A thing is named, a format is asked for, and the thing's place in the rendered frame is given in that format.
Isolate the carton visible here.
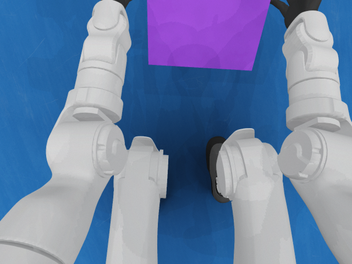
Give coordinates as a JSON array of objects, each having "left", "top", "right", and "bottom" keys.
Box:
[{"left": 147, "top": 0, "right": 271, "bottom": 71}]

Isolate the right robot foot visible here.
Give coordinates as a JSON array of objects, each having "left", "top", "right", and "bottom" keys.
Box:
[{"left": 206, "top": 136, "right": 230, "bottom": 203}]

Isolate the right robot upper arm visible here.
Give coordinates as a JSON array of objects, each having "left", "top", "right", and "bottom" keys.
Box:
[{"left": 277, "top": 127, "right": 352, "bottom": 264}]

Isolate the robot left forearm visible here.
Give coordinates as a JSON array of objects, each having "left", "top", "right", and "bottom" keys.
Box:
[{"left": 46, "top": 0, "right": 131, "bottom": 162}]

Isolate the left robot upper arm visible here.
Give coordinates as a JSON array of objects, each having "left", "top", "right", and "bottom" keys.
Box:
[{"left": 0, "top": 121, "right": 128, "bottom": 264}]

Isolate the robot right forearm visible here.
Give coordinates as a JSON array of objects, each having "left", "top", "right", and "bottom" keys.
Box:
[{"left": 282, "top": 10, "right": 352, "bottom": 137}]

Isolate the robot right hand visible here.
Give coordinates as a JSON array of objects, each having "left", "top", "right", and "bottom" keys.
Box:
[{"left": 270, "top": 0, "right": 322, "bottom": 29}]

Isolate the left robot shin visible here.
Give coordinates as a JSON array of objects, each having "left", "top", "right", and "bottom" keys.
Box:
[{"left": 113, "top": 136, "right": 159, "bottom": 186}]

